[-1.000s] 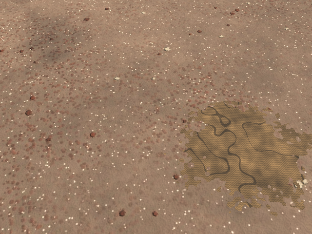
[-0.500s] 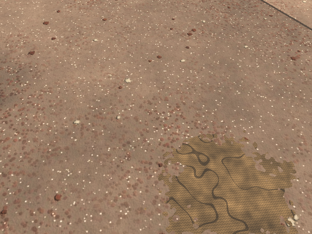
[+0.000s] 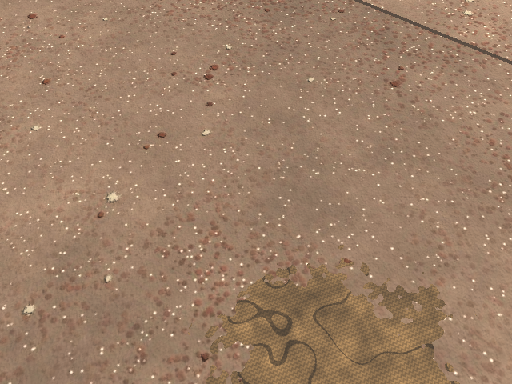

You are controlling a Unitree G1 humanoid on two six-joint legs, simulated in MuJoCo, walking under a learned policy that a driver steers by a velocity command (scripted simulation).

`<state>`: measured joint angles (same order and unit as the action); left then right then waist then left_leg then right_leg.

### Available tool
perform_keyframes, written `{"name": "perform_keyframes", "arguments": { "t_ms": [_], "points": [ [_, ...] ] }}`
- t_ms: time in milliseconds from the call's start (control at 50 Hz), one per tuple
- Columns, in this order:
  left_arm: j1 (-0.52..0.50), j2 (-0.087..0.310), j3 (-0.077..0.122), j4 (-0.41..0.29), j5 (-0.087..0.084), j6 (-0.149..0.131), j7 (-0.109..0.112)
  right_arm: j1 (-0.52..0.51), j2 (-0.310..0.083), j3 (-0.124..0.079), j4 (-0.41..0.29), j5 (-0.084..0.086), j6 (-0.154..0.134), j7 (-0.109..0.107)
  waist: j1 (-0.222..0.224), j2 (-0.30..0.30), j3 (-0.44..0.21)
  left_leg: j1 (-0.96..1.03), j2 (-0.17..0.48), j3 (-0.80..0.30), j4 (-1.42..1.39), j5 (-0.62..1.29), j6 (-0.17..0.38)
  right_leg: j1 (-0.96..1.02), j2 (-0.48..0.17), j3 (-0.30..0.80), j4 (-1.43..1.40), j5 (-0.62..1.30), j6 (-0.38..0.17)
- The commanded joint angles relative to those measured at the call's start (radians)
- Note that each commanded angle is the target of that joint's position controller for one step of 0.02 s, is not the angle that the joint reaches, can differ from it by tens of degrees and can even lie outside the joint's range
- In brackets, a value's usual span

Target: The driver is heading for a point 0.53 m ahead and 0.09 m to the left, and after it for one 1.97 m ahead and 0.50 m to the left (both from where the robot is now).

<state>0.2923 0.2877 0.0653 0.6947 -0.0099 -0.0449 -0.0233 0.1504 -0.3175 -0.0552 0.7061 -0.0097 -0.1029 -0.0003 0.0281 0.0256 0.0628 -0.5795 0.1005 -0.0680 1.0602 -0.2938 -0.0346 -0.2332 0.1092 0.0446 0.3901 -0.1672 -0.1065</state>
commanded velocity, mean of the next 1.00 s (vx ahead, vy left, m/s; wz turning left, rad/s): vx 0.50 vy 0.00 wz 0.24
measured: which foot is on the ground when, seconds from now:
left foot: up 0.00-0.26, down 0.28-0.80, up 0.82-1.00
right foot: down 0.00-0.32, up 0.34-0.78, down 0.80-1.00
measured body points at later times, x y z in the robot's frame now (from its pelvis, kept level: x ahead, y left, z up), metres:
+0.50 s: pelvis +0.29 +0.07 +0.00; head +0.32 +0.09 +0.45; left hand +0.43 +0.34 -0.10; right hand +0.38 -0.20 -0.11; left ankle +0.32 +0.14 -0.74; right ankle +0.31 -0.09 -0.67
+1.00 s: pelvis +0.57 +0.05 +0.00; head +0.59 +0.05 +0.45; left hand +0.58 +0.35 -0.10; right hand +0.77 -0.18 -0.11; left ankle +0.52 +0.19 -0.66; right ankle +0.61 -0.05 -0.74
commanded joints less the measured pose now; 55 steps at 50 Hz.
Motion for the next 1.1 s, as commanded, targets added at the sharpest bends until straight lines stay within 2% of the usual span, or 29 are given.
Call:
{"name": "perform_keyframes", "arguments": {
  "t_ms": [20,80,120,180,240,260,280,300,320,340,360,380,400,440,480,600,700,760,780,800,820,840,860,880,900,940,980,1040,1100],
  "points": [
    [-0.035,0.167,0.044,-0.070,-0.003,-0.021,0.024,-0.003,-0.069,-0.018,-0.061,-0.009,0.006,-0.005,-0.029,-0.061,-0.065,-0.045,-0.006,0.017,-0.143,0.140,-0.042,0.022,-0.236,0.232,-0.174,0.295,-0.181],
    [0.001,0.157,0.039,-0.044,-0.007,-0.015,0.035,-0.101,-0.032,0.000,-0.074,-0.002,-0.002,0.009,0.020,-0.098,-0.057,0.034,-0.042,0.036,-0.392,0.362,-0.044,-0.005,-0.187,0.159,-0.163,0.204,-0.123],
    [0.050,0.160,0.037,-0.017,-0.008,-0.015,0.035,-0.161,-0.031,0.004,-0.086,0.009,-0.011,0.022,0.054,-0.103,-0.048,0.077,-0.060,0.040,-0.470,0.446,-0.035,0.004,-0.210,0.180,-0.167,0.134,-0.114],
    [0.084,0.161,0.036,0.013,-0.007,-0.015,0.033,-0.188,-0.062,-0.003,-0.096,0.019,-0.019,0.036,0.065,-0.117,-0.027,0.019,-0.051,0.027,-0.535,0.403,0.012,0.141,-0.280,0.215,-0.121,0.136,-0.106],
    [0.083,0.172,0.041,0.035,-0.003,-0.007,0.035,-0.155,-0.084,-0.012,-0.097,0.023,-0.019,0.043,0.037,-0.136,-0.018,0.013,-0.059,0.045,-0.554,0.253,0.075,0.260,-0.333,0.214,-0.065,0.309,-0.081],
    [0.064,0.176,0.041,0.034,-0.002,-0.004,0.036,-0.094,-0.100,-0.021,-0.084,0.022,-0.018,0.041,0.000,-0.136,-0.051,0.096,-0.088,0.072,-0.570,0.222,0.101,0.274,-0.315,0.182,0.008,0.484,-0.064],
    [0.053,0.165,0.035,0.031,0.004,0.001,0.038,0.027,-0.127,-0.039,-0.049,0.019,-0.018,0.038,-0.062,-0.112,-0.137,0.261,-0.116,0.094,-0.585,0.252,0.134,0.263,-0.266,0.128,0.164,0.637,-0.041],
    [0.057,0.137,0.020,0.012,0.020,0.004,0.044,0.179,-0.172,-0.050,-0.024,0.011,-0.016,0.036,-0.121,-0.037,-0.277,0.524,-0.002,-0.056,-0.555,0.317,0.194,0.132,-0.215,0.082,0.416,0.503,-0.009],
    [0.181,0.066,0.000,-0.005,0.013,-0.011,0.039,0.253,-0.256,-0.073,-0.006,0.006,-0.010,0.043,-0.073,0.228,-0.384,0.864,0.202,-0.523,-0.635,0.126,0.365,-0.257,-0.046,0.006,0.786,-0.028,0.084],
    [0.146,0.103,-0.003,-0.008,0.015,-0.029,0.033,0.266,-0.177,-0.053,0.000,0.035,-0.007,0.052,-0.093,0.226,-0.371,0.918,0.224,-0.744,-0.774,-0.094,0.368,-0.431,-0.040,0.088,0.872,-0.371,0.087],
    [0.038,0.157,0.011,-0.028,-0.011,-0.043,0.023,0.205,-0.128,-0.038,-0.013,0.036,-0.003,0.048,-0.103,0.126,-0.222,0.809,0.212,-0.629,-0.787,-0.154,0.324,-0.512,-0.097,0.103,0.905,-0.302,0.078],
    [-0.038,0.150,0.007,-0.044,-0.011,-0.055,0.021,0.158,-0.119,-0.034,-0.028,0.023,0.005,0.044,-0.097,0.028,-0.141,0.683,0.169,-0.522,-0.799,-0.084,0.299,-0.501,-0.131,0.079,0.864,-0.234,0.073],
    [-0.077,0.142,0.009,-0.056,0.007,-0.063,0.020,0.131,-0.109,-0.030,-0.032,0.017,0.011,0.041,-0.078,-0.013,-0.076,0.581,0.134,-0.446,-0.816,0.020,0.296,-0.494,-0.157,0.064,0.790,-0.189,0.078],
    [-0.059,0.123,0.012,-0.058,0.026,-0.063,0.023,0.111,-0.090,-0.021,-0.042,0.010,0.013,0.033,-0.036,0.035,-0.080,0.496,0.074,-0.362,-0.844,0.177,0.288,-0.405,-0.184,0.059,0.679,-0.127,0.098],
    [-0.052,0.102,0.008,-0.056,0.030,-0.054,0.026,0.119,-0.099,-0.025,-0.038,0.018,0.013,0.023,-0.026,0.058,-0.087,0.455,0.057,-0.309,-0.855,0.275,0.302,-0.386,-0.181,0.038,0.606,-0.115,0.129],
    [-0.253,0.054,-0.009,-0.099,0.021,-0.057,0.025,0.199,-0.139,-0.041,0.000,0.033,0.035,-0.011,-0.088,0.056,-0.054,0.371,-0.005,-0.223,-0.843,0.293,0.252,-0.321,-0.128,0.027,0.242,0.191,0.179],
    [-0.357,0.077,-0.001,-0.124,0.005,-0.079,0.005,0.263,-0.132,-0.043,0.024,0.041,0.059,-0.023,-0.110,0.066,-0.050,0.443,0.021,-0.321,-0.760,0.244,0.229,-0.248,-0.087,0.050,0.093,0.201,0.159],
    [-0.271,0.116,0.019,-0.103,-0.001,-0.091,0.006,0.230,-0.131,-0.048,0.015,0.038,0.069,-0.026,-0.047,0.103,-0.069,0.469,0.029,-0.374,-0.666,0.307,0.202,-0.112,-0.089,0.042,0.032,0.118,0.111],
    [-0.175,0.144,0.034,-0.081,0.006,-0.094,0.013,0.213,-0.105,-0.039,0.005,0.035,0.069,-0.022,0.003,0.093,-0.132,0.435,-0.017,-0.343,-0.561,0.356,0.174,0.050,-0.117,0.044,0.005,0.128,0.076],
    [-0.023,0.193,0.050,-0.067,0.021,-0.094,0.023,0.201,-0.054,-0.019,-0.018,0.020,0.065,-0.017,0.073,0.015,-0.272,0.319,-0.070,-0.271,-0.310,0.257,0.140,0.307,-0.270,0.177,0.041,0.080,0.009],
    [0.069,0.261,0.066,-0.038,0.031,-0.078,0.024,0.332,0.014,0.001,-0.041,0.038,0.056,-0.019,0.028,-0.265,-0.391,-0.025,-0.218,-0.125,-0.004,-0.221,0.073,0.623,-0.492,0.584,-0.005,-0.083,-0.145],
    [0.071,0.195,0.055,-0.031,0.006,-0.071,0.017,0.352,-0.071,-0.008,-0.031,0.050,0.053,-0.020,0.031,-0.285,-0.352,-0.169,-0.138,-0.119,0.152,-0.300,0.060,0.597,-0.541,0.746,-0.057,-0.282,-0.162],
    [0.026,0.125,0.037,-0.041,0.004,-0.067,0.019,0.261,-0.131,-0.026,-0.031,0.048,0.057,-0.019,0.053,-0.176,-0.215,-0.204,-0.097,-0.118,0.201,-0.206,0.050,0.478,-0.490,0.600,-0.080,-0.287,-0.121],
    [-0.020,0.105,0.028,-0.042,0.012,-0.061,0.020,0.196,-0.132,-0.030,-0.041,0.038,0.061,-0.019,0.044,-0.106,-0.130,-0.181,-0.066,-0.084,0.191,-0.131,0.040,0.357,-0.442,0.455,-0.100,-0.169,-0.090],
    [-0.051,0.089,0.022,-0.032,0.017,-0.059,0.019,0.156,-0.120,-0.033,-0.054,0.028,0.061,-0.016,0.027,-0.092,-0.076,-0.166,-0.042,-0.076,0.154,-0.080,0.036,0.267,-0.404,0.368,-0.126,-0.063,-0.079],
    [-0.076,0.071,0.016,-0.018,0.022,-0.063,0.019,0.154,-0.083,-0.032,-0.064,0.037,0.070,-0.005,-0.006,-0.133,-0.048,-0.106,-0.006,-0.057,0.109,-0.031,0.035,0.168,-0.355,0.233,-0.175,0.048,-0.064],
    [-0.075,0.084,0.022,0.001,0.013,-0.071,0.017,0.137,-0.046,-0.024,-0.082,0.038,0.080,0.002,-0.014,-0.132,-0.039,-0.110,0.010,-0.037,0.067,-0.005,0.025,0.134,-0.354,0.157,-0.215,0.109,-0.083],
    [-0.071,0.124,0.035,0.027,0.013,-0.073,0.019,0.080,-0.032,-0.017,-0.111,0.031,0.080,0.009,-0.010,-0.101,-0.029,-0.145,0.023,-0.030,-0.050,0.105,0.010,0.144,-0.363,0.063,-0.243,0.208,-0.098],
    [-0.069,0.147,0.038,0.045,0.010,-0.065,0.022,0.007,-0.023,-0.009,-0.126,0.033,0.068,0.027,0.015,-0.083,-0.019,-0.103,0.012,0.008,-0.225,0.271,0.022,0.155,-0.335,-0.054,-0.245,0.264,-0.071]
  ]
}}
